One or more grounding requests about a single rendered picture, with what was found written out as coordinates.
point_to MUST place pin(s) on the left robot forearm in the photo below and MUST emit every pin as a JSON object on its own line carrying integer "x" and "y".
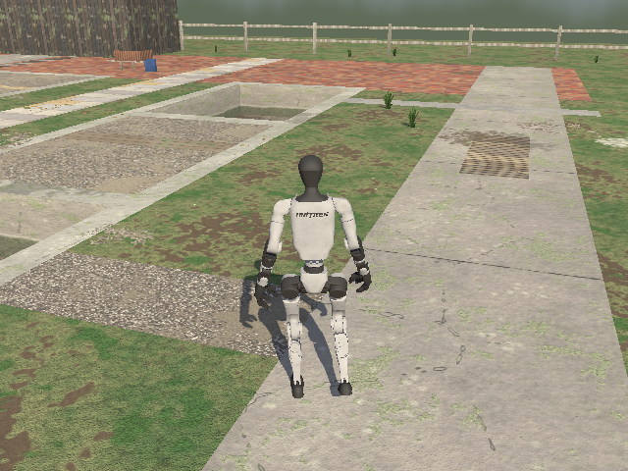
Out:
{"x": 266, "y": 268}

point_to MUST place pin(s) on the left robot upper arm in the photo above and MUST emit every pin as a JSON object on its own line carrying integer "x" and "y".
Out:
{"x": 281, "y": 208}

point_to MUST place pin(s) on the robot right foot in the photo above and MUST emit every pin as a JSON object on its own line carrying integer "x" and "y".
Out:
{"x": 345, "y": 388}

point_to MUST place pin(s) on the robot left hand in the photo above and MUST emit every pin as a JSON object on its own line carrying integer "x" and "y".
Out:
{"x": 259, "y": 294}

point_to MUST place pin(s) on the robot left thigh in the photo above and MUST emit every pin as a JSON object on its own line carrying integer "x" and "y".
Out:
{"x": 290, "y": 288}

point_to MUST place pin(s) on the robot right hand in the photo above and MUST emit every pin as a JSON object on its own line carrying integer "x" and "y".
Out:
{"x": 359, "y": 278}

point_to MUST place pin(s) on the right robot upper arm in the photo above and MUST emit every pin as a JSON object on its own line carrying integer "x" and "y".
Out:
{"x": 343, "y": 207}

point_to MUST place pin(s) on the right robot forearm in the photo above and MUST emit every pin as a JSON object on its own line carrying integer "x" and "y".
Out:
{"x": 360, "y": 259}

